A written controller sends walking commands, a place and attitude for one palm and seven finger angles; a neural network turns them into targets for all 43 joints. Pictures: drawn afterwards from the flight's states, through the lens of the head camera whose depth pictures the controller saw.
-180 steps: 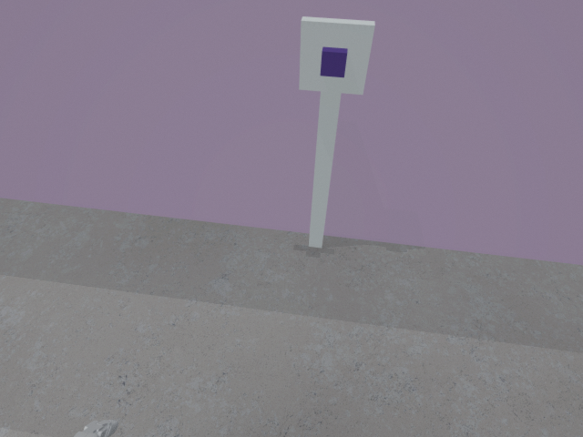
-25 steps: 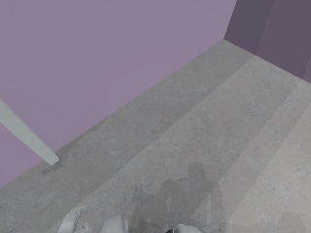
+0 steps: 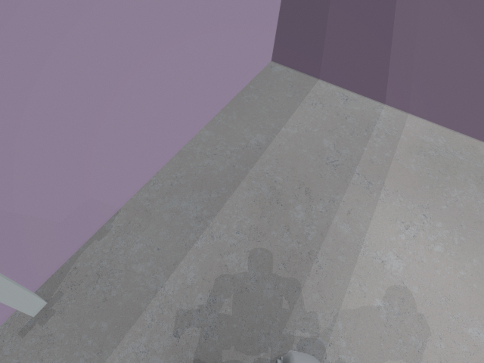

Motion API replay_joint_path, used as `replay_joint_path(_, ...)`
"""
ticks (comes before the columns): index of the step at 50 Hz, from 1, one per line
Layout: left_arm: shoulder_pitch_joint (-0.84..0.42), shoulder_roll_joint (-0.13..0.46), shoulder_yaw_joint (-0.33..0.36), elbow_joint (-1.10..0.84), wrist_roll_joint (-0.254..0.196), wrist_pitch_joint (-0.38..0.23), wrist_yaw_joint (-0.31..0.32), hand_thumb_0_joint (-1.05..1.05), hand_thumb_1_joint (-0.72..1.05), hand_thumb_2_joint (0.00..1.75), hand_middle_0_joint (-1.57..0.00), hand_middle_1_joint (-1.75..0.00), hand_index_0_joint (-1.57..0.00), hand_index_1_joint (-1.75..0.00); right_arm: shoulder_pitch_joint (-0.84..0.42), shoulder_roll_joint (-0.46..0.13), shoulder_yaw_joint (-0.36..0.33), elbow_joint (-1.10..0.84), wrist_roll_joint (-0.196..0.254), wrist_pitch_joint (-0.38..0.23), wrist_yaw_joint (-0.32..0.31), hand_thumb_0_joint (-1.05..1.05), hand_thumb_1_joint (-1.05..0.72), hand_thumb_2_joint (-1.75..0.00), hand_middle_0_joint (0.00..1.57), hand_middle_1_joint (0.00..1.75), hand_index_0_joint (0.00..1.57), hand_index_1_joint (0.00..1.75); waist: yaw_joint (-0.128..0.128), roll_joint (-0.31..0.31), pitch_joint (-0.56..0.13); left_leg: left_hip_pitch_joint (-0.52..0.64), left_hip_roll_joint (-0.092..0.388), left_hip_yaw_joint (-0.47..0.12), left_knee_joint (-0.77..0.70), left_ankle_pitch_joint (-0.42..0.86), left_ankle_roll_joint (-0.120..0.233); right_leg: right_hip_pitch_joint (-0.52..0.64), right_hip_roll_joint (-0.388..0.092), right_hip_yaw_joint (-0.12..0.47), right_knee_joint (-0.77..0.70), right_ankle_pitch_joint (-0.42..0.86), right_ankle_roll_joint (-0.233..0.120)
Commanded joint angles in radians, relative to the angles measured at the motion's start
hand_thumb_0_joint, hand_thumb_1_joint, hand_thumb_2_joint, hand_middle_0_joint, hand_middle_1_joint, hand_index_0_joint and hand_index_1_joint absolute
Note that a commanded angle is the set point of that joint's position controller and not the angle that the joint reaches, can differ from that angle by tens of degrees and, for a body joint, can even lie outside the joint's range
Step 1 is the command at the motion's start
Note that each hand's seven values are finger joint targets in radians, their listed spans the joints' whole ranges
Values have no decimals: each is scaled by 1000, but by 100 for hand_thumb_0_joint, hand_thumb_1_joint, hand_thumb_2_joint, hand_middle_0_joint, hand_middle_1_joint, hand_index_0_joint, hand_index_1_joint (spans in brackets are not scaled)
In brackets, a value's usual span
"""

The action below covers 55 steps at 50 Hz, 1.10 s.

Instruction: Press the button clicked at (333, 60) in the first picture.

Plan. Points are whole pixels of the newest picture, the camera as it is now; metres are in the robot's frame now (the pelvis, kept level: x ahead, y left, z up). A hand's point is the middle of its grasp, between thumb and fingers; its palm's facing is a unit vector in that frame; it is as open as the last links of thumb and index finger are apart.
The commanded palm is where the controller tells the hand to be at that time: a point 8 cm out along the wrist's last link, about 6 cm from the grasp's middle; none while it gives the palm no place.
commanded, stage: walk to a spot facing it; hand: left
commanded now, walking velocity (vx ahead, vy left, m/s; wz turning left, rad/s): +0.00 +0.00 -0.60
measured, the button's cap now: out of the picture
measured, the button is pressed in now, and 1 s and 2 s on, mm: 0 0 0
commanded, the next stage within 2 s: turn to face it in 0.86 s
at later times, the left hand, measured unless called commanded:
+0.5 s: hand (152, 351) +0.16 +0.17 -0.18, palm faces -0.25 -0.95 -0.19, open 7.4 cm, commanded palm none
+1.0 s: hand (234, 273) +0.32 +0.03 -0.18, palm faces -0.59 -0.77 -0.23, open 7.4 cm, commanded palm none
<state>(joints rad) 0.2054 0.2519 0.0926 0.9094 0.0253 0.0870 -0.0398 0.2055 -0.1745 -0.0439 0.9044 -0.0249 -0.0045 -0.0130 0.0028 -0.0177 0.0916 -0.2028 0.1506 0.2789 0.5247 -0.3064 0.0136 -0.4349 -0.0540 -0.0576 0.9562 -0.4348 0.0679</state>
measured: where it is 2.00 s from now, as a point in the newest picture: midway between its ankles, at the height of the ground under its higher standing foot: outside the picture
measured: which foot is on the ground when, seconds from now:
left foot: down 0.00-0.12, up 0.14-0.48, down 0.50-0.96, up 0.98-1.00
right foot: up 0.00-0.12, down 0.14-0.50, up 0.52-0.94, down 0.96-1.00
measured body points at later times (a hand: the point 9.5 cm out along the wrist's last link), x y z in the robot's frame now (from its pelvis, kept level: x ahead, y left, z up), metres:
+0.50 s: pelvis +0.03 +0.00 -0.01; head +0.05 +0.01 +0.44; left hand +0.17 +0.22 -0.16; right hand +0.03 -0.28 -0.13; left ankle +0.07 +0.10 -0.74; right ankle -0.01 -0.14 -0.74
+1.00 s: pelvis +0.10 -0.05 -0.03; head +0.14 -0.09 +0.42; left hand +0.35 +0.07 -0.16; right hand -0.08 -0.22 -0.18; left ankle +0.08 +0.10 -0.70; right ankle +0.08 -0.14 -0.74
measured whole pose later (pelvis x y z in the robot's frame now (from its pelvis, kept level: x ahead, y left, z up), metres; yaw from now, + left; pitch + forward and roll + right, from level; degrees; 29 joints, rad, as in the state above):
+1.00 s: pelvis +0.10 -0.05 -0.03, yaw -35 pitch +0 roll +0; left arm 0.08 0.20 0.07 0.89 0.02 0.00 -0.03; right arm 0.34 -0.19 -0.06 1.01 -0.01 0.02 -0.01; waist -0.05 0.03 0.14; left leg -0.24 0.19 0.26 0.95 -0.54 -0.06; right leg -0.39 -0.01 -0.12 0.69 -0.29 -0.06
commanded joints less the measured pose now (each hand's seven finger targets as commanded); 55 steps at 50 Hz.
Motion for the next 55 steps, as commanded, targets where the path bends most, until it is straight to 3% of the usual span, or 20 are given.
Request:
replay_joint_path(1,-97,23,2,-108,-2,-42,5,0,90,90,-20,-30,-20,-30,74,-230,-72,-22,-4,-4,-9,0,-90,-90,20,30,20,30,-59,241,-126,174,246,-118,-101,541,97,-20,18,-51,-162,-9,-21)
replay_joint_path(5,35,87,12,-69,1,-69,20,0,90,90,-20,-30,-20,-30,66,-223,-73,-23,7,2,3,0,-90,-90,20,30,20,30,24,97,-198,17,206,-31,185,458,-14,327,7,-26,-530,287,-79)
replay_joint_path(6,111,204,32,-50,9,-84,35,0,90,90,-20,-30,-20,-30,51,-153,-50,-62,13,5,8,0,-90,-90,20,30,20,30,66,-223,-212,-287,82,0,412,-38,-78,532,-237,306,-583,599,-173)
replay_joint_path(7,160,256,43,-33,-10,-80,47,0,90,90,-20,-30,-20,-30,-14,-131,-37,-105,11,17,1,0,-90,-90,20,30,20,30,89,-258,-214,-420,-11,-128,587,-355,-98,508,-371,434,-561,927,-276)
replay_joint_path(9,80,225,45,-51,-9,-70,60,0,90,90,-20,-30,-20,-30,-67,-137,-36,-104,13,29,-14,0,-90,-90,20,30,20,30,67,-245,-160,-455,2,-261,675,-276,-89,394,-297,407,-591,665,-288)
replay_joint_path(12,-54,158,20,-90,-5,-68,54,0,90,90,-20,-30,-20,-30,-6,-149,-38,-54,-2,37,0,0,-90,-90,20,30,20,30,-1,-128,-121,-347,0,-226,594,-109,-109,258,-185,276,-631,364,-233)
replay_joint_path(19,-9,192,24,-66,0,-80,35,0,90,90,-20,-30,-20,-30,-41,-149,-35,-85,1,11,15,0,-90,-90,20,30,20,30,29,-154,-80,-256,-69,-200,306,-117,-97,197,-155,388,-694,13,-249)
replay_joint_path(23,-71,173,27,-77,-6,-73,28,0,90,90,-20,-30,-20,-30,112,-141,-28,-50,6,-16,1,0,-90,-90,20,30,20,30,-46,-137,-103,44,-116,-159,-20,-10,-77,62,-81,370,-576,-3,-196)
replay_joint_path(24,-75,124,14,-90,-10,-69,24,0,90,90,-20,-30,-20,-30,187,-184,-36,-25,6,-25,-10,0,-90,-90,20,30,20,30,-79,-3,-113,209,-48,-229,-139,-67,-63,-75,-9,312,-447,-57,-149)
replay_joint_path(25,-68,41,-2,-111,-17,-63,14,0,90,90,-20,-30,-20,-30,252,-289,-57,-17,-8,-25,-13,0,-90,-90,20,30,20,30,-108,326,-111,269,221,-555,-296,-308,1,-246,136,156,-135,-158,-88)
replay_joint_path(26,-100,53,5,-141,-5,-66,11,0,90,90,-20,-30,-20,-30,246,-324,-52,-28,-10,-24,-17,0,-90,-90,20,30,20,30,-96,324,-50,138,384,-729,-399,-422,74,-292,86,102,38,-161,-63)
replay_joint_path(28,-90,83,26,-102,8,-61,-3,0,90,90,-20,-30,-20,-30,119,-237,-29,-46,-8,-30,-20,0,-90,-90,20,30,20,30,-35,178,45,-14,297,-573,-408,-304,57,-243,23,107,187,-6,-50)
replay_joint_path(31,-19,38,17,-53,4,-50,-9,0,90,90,-20,-30,-20,-30,84,-167,-8,-41,0,-40,-28,0,-90,-90,20,30,20,30,-2,165,-10,56,181,-253,-286,281,25,-195,10,62,249,125,-21)
replay_joint_path(36,-79,0,4,-63,-1,-42,-3,0,90,90,-20,-30,-20,-30,174,-169,-24,14,1,-37,-30,0,-90,-90,20,30,20,30,-33,159,-60,210,195,-130,-181,657,71,-213,-5,0,118,112,-7)
replay_joint_path(43,-165,-7,-1,-90,1,-53,2,0,90,90,-20,-30,-20,-30,178,-185,-53,49,-4,-17,-17,0,-90,-90,20,30,20,30,-59,216,-43,178,231,-48,-96,647,73,-54,16,-70,-182,74,-42)
replay_joint_path(46,0,40,10,-56,4,-78,13,0,90,90,-20,-30,-20,-30,148,-204,-63,35,7,-13,-7,0,-90,-90,20,30,20,30,36,145,-143,132,212,13,178,765,8,215,64,-96,-412,222,-83)
replay_joint_path(47,118,130,28,-22,9,-97,24,0,90,90,-20,-30,-20,-30,151,-181,-57,11,20,-11,3,0,-90,-90,20,30,20,30,90,-21,-239,-95,167,32,427,522,-47,507,-70,70,-478,486,-142)
replay_joint_path(48,207,242,51,2,-2,-103,41,0,90,90,-20,-30,-20,-30,126,-100,-36,-36,23,-10,4,0,-90,-90,20,30,20,30,108,-267,-308,-391,-28,-25,721,-306,-107,660,-357,471,-496,988,-283)
replay_joint_path(50,113,190,40,-12,-18,-85,66,0,90,90,-20,-30,-20,-30,81,-95,-28,-24,23,10,-19,0,-90,-90,20,30,20,30,69,-166,-297,-391,-15,-263,809,-279,-70,528,-340,383,-554,780,-306)
replay_joint_path(55,-98,52,-30,-25,0,-105,72,0,90,90,-20,-30,-20,-30,201,-55,-8,97,6,38,-10,0,-90,-90,20,30,20,30,-64,-72,-132,-193,-21,-263,561,-73,-64,154,-193,61,-635,518,-214)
